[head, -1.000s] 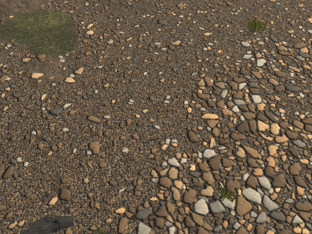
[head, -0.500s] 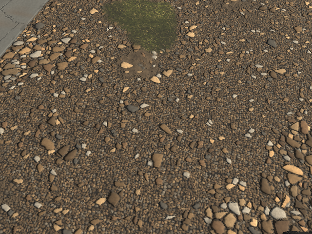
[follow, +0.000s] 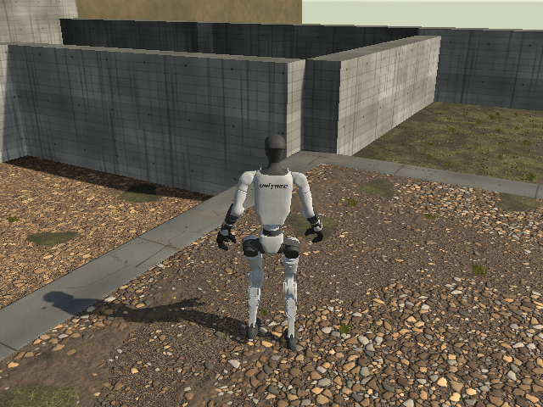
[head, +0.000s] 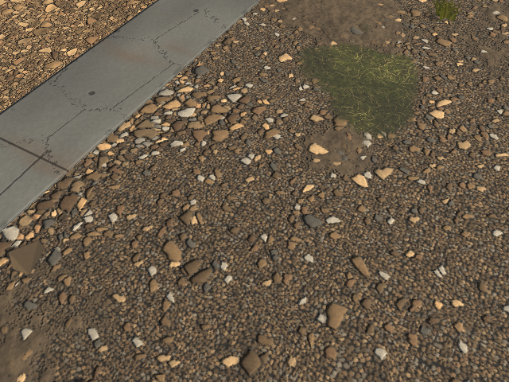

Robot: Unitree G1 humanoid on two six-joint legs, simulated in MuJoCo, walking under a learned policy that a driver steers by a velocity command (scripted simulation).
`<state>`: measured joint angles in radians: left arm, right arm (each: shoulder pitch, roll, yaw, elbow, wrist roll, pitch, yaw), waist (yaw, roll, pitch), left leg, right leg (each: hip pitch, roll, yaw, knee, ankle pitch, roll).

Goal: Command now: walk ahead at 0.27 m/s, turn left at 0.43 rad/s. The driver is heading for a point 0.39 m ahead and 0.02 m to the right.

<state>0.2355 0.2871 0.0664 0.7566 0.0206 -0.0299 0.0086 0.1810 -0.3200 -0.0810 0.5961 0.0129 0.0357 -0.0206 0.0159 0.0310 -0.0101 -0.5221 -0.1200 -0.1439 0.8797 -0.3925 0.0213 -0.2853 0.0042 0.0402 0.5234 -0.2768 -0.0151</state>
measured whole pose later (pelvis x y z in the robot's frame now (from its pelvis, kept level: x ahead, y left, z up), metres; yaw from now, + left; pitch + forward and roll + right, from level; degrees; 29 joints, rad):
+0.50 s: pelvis +0.17 +0.07 +0.01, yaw +2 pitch +2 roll +0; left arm 0.35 0.31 0.06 0.81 -0.03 -0.06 -0.01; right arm 0.25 -0.25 -0.05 0.66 0.00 -0.07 0.02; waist 0.02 -0.04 0.00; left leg -0.21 -0.02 0.06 0.42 -0.24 0.04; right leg -0.48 -0.06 0.04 1.13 -0.32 -0.01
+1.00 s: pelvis +0.33 +0.05 -0.01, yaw -1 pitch +1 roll +0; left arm 0.10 0.23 0.02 0.76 0.02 -0.02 -0.02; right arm 0.20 -0.28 -0.04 0.82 0.00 0.03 -0.04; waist 0.00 0.02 0.06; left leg -0.38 0.06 -0.04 0.83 -0.47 -0.07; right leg -0.38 0.04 -0.03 0.46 -0.10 -0.06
